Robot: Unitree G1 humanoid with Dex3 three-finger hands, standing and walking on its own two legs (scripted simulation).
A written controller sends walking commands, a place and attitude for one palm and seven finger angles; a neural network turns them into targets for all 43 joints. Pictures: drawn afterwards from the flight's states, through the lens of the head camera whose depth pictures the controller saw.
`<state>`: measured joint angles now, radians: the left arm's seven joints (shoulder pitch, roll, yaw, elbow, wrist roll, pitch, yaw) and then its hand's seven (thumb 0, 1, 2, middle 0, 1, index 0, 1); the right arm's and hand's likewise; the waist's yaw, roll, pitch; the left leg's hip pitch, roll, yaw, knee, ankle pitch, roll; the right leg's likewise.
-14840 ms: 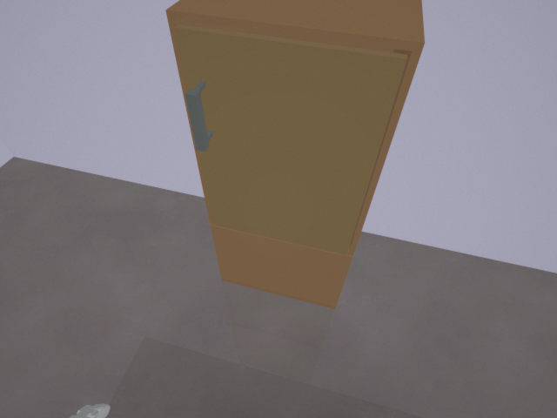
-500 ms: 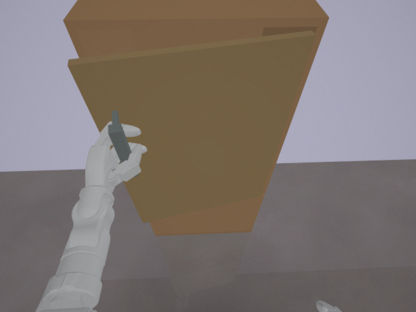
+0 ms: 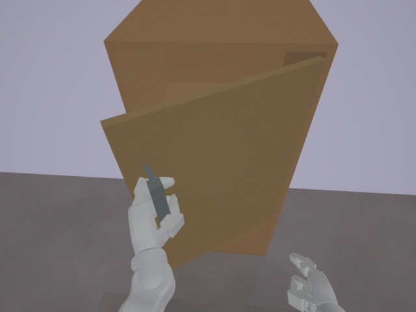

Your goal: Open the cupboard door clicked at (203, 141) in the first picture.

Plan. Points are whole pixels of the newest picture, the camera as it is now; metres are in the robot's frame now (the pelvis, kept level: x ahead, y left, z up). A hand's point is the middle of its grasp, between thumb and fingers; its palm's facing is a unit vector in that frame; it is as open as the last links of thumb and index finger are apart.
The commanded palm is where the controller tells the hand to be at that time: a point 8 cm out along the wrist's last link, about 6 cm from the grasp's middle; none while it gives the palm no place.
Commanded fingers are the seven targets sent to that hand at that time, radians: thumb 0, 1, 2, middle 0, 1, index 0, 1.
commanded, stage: pull the door open along its arc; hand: left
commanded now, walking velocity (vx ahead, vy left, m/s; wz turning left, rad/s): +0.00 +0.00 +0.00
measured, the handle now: (157, 198) +0.31 +0.12 +0.08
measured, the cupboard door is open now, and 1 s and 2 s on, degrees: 32 36 38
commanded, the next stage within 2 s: open thumb and fingers to let go in 0.16 s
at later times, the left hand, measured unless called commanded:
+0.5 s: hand (183, 231) +0.24 +0.06 +0.09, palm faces +0.36 -0.93 -0.01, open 7.0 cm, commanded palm +0.19 +0.09 +0.09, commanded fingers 0.00 -0.01 0.51 -0.34 -1.25 -0.34 -1.25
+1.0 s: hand (175, 236) +0.23 +0.07 +0.09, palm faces +0.32 -0.95 +0.01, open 14.7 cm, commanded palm +0.19 +0.10 +0.09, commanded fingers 0.00 -0.50 0.30 -0.17 -0.40 -0.17 -0.40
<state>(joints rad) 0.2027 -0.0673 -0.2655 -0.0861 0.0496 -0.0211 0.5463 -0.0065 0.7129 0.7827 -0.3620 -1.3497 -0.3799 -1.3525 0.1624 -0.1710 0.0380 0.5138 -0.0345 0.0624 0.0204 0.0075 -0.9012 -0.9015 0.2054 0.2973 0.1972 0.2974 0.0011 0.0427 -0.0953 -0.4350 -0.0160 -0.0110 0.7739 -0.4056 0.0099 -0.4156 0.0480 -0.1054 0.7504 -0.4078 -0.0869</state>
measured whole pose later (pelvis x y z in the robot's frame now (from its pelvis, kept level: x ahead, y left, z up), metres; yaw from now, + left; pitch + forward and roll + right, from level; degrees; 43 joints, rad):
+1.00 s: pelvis -0.01 -0.01 +0.00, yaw +0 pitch +3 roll +0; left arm 0.35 -0.04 -0.28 -0.19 0.04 -0.11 0.48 0.00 -0.48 0.31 -0.25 -0.86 -0.26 -0.86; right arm 0.20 -0.20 0.03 0.51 -0.03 0.00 0.00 0.01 -0.90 -0.90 0.20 0.30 0.20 0.30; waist 0.01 0.05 -0.08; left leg -0.45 -0.02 -0.05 0.78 -0.39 -0.01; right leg -0.43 0.05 -0.11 0.77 -0.40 -0.10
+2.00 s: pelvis -0.02 +0.03 -0.02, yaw -2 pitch +6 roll -1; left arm 0.65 0.12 -0.23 -0.48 -0.05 -0.17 0.06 -0.01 -0.51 0.30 -0.15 -0.30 -0.15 -0.30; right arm 0.29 -0.23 0.05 0.34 0.02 -0.05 0.01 0.01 -0.90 -0.90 0.21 0.30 0.20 0.30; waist 0.01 0.05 -0.10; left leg -0.58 -0.03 0.01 0.96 -0.47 0.05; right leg -0.57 0.04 -0.07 0.92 -0.46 -0.05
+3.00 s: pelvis -0.01 +0.03 -0.01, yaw -1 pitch +4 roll -2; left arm 0.69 0.26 0.12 -0.54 -0.28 -0.07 -0.17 -0.01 -0.47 0.31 -0.15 -0.30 -0.16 -0.30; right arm 0.28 -0.23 0.05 0.44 0.07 -0.14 -0.07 0.01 -0.90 -0.90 0.21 0.30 0.20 0.30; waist 0.04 0.07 -0.13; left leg -0.50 -0.02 -0.02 0.89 -0.46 0.05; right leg -0.47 0.05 -0.09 0.82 -0.43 -0.05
